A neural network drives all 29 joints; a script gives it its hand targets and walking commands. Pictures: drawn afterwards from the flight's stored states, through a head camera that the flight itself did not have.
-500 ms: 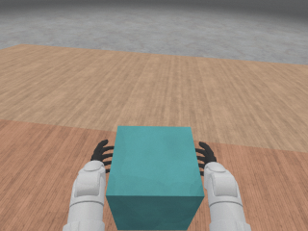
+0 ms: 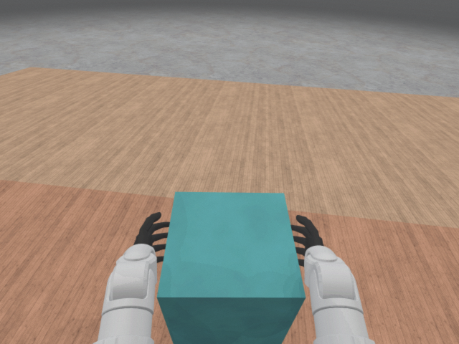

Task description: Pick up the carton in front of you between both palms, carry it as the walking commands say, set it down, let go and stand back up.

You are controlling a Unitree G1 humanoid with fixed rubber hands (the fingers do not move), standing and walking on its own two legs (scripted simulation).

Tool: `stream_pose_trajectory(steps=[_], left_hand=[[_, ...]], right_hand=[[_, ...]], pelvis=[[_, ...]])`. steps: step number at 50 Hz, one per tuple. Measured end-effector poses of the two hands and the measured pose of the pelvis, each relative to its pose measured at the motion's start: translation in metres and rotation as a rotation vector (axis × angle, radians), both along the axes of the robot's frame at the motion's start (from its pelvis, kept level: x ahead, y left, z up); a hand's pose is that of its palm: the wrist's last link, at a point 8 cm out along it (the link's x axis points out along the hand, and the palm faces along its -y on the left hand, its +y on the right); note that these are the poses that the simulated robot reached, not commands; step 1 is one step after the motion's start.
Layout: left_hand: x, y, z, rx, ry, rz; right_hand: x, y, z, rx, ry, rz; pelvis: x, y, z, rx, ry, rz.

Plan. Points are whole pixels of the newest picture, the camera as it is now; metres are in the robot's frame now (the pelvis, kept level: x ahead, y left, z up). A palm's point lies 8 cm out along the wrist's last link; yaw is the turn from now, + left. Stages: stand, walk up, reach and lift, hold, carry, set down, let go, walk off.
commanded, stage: hold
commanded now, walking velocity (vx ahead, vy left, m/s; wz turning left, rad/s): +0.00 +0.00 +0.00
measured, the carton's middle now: (228, 272) +0.29 +0.00 -0.03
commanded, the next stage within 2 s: carry in 0.22 s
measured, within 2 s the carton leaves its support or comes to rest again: neither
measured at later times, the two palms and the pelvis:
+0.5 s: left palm (142, 230) +0.32 +0.16 +0.07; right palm (308, 234) +0.31 -0.14 +0.07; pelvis +0.03 +0.02 -0.01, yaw -2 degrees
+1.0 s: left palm (151, 155) +0.54 +0.19 +0.07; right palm (275, 158) +0.54 -0.11 +0.07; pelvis +0.27 +0.04 -0.02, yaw -3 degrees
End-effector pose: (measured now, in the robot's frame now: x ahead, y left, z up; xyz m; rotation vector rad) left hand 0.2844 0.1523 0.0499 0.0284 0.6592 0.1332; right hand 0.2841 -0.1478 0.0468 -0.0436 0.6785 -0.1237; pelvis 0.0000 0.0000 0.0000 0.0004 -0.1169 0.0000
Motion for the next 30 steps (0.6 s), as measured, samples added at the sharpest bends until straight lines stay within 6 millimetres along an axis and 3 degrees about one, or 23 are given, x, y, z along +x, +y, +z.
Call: stream_pose_trajectory(steps=[14, 19, 25, 30], left_hand=[[-0.001, -0.001, 0.002, -0.013, -0.012, 0.011], [0.010, 0.000, 0.014, -0.024, -0.055, 0.011], [0.032, 0.008, 0.022, -0.039, -0.064, 0.002], [0.066, 0.002, 0.030, -0.040, -0.001, -0.027]], right_hand=[[0.000, -0.001, 0.002, 0.012, -0.012, -0.007], [0.008, 0.000, 0.013, 0.029, -0.055, -0.027], [0.027, 0.008, 0.024, 0.044, -0.066, -0.057], [0.048, 0.003, 0.030, 0.043, -0.003, -0.094]], pelvis=[[-0.007, -0.002, -0.003, -0.001, 0.023, 0.001], [0.000, 0.002, -0.005, -0.006, 0.100, -0.001], [0.029, 0.015, -0.013, 0.005, 0.148, -0.028], [0.063, 0.013, -0.008, -0.014, 0.184, -0.060]])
